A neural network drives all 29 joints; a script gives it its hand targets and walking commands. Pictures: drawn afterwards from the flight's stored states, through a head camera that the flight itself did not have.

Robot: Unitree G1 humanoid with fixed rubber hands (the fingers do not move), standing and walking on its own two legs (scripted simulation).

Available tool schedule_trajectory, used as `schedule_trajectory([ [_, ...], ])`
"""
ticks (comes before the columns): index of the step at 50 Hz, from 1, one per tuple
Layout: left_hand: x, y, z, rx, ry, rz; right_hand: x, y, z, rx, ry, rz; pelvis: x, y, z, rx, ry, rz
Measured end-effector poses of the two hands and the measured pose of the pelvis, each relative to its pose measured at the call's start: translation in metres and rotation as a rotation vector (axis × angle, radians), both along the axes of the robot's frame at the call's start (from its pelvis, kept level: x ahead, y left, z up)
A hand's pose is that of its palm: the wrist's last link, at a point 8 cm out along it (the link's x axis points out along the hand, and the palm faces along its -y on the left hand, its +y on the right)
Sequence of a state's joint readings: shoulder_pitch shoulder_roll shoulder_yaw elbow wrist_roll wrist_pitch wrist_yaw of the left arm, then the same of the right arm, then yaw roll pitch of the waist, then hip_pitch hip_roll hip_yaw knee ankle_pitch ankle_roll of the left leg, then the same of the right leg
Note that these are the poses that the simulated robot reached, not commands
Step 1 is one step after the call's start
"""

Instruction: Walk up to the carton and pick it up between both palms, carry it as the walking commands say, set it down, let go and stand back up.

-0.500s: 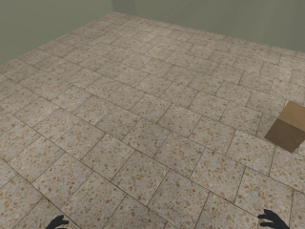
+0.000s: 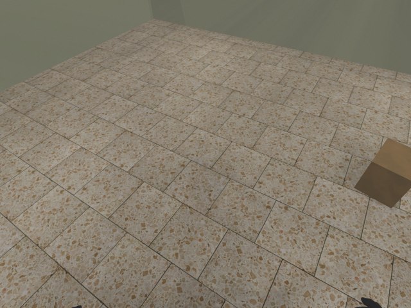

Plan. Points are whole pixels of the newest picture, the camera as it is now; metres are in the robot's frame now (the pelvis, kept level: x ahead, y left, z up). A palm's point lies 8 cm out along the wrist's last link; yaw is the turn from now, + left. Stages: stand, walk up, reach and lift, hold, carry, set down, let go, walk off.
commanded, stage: stand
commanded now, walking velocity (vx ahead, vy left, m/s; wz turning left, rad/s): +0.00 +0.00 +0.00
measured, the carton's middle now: (389, 172) +0.93 -1.01 -0.66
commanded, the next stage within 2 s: walk up in 0.34 s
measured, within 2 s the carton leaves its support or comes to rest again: neither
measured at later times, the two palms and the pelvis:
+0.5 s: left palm out of the picture +0.10 +0.31 -0.10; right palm out of the picture +0.11 -0.31 -0.10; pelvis +0.00 +0.00 +0.00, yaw +0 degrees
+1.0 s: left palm (129, 254) +0.27 +0.20 -0.08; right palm out of the picture +0.08 -0.46 -0.09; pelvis +0.08 -0.10 -0.02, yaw -21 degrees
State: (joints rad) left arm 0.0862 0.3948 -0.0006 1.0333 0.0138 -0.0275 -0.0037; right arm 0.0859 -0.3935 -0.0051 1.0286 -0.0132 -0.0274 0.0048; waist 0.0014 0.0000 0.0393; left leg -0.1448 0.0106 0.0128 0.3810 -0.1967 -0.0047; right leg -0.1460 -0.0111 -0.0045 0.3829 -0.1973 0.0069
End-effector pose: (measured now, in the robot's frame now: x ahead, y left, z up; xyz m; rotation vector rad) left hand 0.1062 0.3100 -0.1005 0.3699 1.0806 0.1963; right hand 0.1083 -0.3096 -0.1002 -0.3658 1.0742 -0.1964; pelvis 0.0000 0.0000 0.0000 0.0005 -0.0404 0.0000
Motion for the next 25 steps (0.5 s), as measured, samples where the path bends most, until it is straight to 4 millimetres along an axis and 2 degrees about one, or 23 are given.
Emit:
schedule_trajectory([
  [25, -0.003, 0.0028, -0.001, 0.004, 0.032, 0.017, -0.0024, -0.0027, -0.0003, -0.007, 0.032, -0.014, 0.0039, 0.0004, 0.0019, 0.0, 0.002, 0.0],
])
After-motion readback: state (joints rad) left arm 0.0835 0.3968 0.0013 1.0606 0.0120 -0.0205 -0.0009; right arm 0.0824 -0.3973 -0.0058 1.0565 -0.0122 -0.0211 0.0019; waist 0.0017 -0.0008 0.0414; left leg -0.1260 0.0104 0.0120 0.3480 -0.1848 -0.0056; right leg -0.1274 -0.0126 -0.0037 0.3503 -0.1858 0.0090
